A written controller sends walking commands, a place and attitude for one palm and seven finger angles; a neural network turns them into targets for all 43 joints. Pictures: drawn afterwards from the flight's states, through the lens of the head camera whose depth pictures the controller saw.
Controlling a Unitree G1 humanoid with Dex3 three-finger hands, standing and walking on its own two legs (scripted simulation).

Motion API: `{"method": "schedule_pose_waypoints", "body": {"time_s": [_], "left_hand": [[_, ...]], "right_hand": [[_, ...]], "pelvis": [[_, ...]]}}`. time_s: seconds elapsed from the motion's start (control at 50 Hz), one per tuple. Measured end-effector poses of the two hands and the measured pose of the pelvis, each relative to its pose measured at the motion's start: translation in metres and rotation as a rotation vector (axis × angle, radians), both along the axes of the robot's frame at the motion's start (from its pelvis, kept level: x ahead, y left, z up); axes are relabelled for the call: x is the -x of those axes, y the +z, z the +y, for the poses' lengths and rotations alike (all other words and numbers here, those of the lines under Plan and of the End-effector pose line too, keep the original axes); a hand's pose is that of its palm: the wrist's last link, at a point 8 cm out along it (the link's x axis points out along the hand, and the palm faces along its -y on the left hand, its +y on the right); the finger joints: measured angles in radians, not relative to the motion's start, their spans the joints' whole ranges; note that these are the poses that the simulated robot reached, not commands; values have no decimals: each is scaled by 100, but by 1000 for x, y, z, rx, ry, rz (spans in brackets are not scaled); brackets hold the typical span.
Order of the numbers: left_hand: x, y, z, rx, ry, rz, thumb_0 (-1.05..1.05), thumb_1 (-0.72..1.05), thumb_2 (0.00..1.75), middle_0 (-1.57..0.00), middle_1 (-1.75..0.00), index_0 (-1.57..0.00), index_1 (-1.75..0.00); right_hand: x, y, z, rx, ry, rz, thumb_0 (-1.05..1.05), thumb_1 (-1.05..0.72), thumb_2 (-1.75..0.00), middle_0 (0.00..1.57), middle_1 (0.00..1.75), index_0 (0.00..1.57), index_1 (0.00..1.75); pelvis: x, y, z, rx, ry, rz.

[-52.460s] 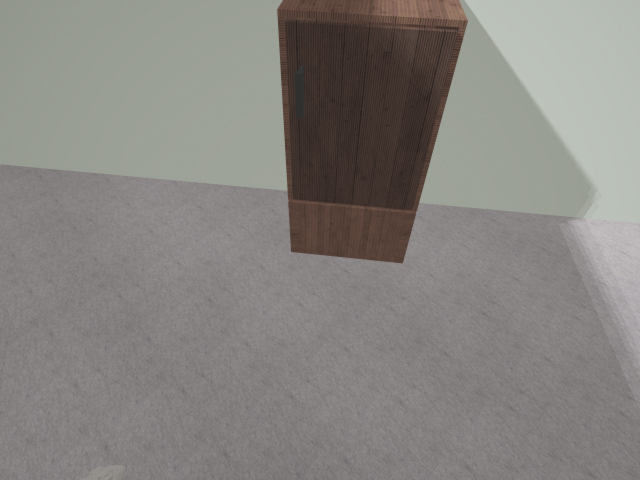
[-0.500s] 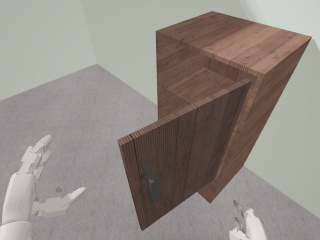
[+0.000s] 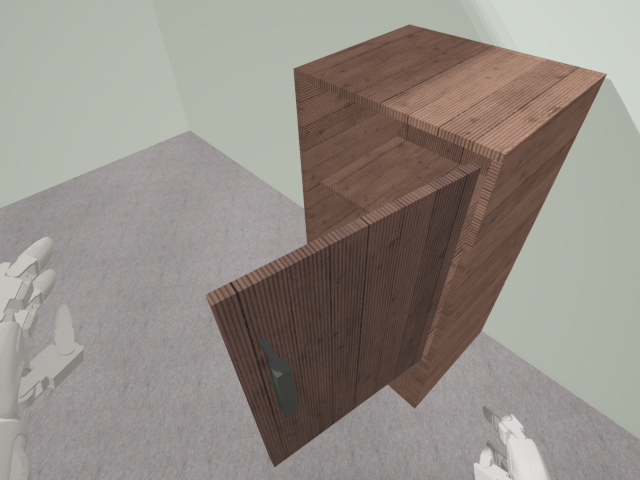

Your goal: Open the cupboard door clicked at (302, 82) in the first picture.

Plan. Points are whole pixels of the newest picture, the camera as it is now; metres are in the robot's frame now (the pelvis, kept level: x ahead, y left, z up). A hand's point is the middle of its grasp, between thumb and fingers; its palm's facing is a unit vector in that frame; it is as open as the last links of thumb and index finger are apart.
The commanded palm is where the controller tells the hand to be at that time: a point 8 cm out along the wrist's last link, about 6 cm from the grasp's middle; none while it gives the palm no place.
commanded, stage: draw the hand back to the body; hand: left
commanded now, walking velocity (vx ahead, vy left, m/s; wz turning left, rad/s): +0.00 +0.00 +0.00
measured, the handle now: (277, 377) +0.26 +0.10 -0.03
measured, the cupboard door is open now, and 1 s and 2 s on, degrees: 81 81 81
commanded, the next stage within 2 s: step back with the hand held close in 0.16 s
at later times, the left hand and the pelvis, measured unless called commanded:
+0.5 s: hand (81, 344) +0.19 +0.25 +0.16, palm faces +0.39 -0.78 -0.49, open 7.4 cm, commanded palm +0.13 +0.29 +0.17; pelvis -0.01 -0.01 +0.00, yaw -1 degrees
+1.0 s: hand out of the picture +0.11 +0.29 +0.16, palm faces +0.41 -0.76 -0.50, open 7.4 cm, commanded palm +0.05 +0.33 +0.17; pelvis -0.09 +0.03 -0.01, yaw +1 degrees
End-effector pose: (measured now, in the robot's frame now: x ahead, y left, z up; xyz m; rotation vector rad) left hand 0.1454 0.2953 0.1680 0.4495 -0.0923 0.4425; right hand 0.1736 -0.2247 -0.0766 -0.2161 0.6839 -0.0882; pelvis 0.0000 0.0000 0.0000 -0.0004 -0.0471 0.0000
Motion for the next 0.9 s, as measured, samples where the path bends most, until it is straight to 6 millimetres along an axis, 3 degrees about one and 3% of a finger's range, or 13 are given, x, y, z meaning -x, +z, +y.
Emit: {"method": "schedule_pose_waypoints", "body": {"time_s": [0.3,0.44,0.66,0.9], "left_hand": [[6,6,-14,-12,3,-13,1,89,90,-21,-31,-21,-30],[-1,17,-8,-100,-24,-34,1,89,90,-21,-31,-21,-30],[6,10,-4,-136,-122,37,1,89,90,-21,-31,-22,-30],[54,11,20,-155,-105,-44,1,89,90,-21,-31,-22,-30]], "right_hand": [[-2,-2,-9,-15,3,-9,1,-90,-90,20,29,20,30],[4,-2,-15,-7,-25,30,1,-90,-90,20,29,20,30],[43,0,-20,25,-128,76,1,-91,-90,20,29,20,30],[93,0,2,51,-110,69,1,-90,-90,20,29,20,30]], "pelvis": [[3,1,-14,-3,6,-15],[10,1,-13,8,0,25],[34,0,2,8,-26,50],[76,-5,21,33,-12,43]]}}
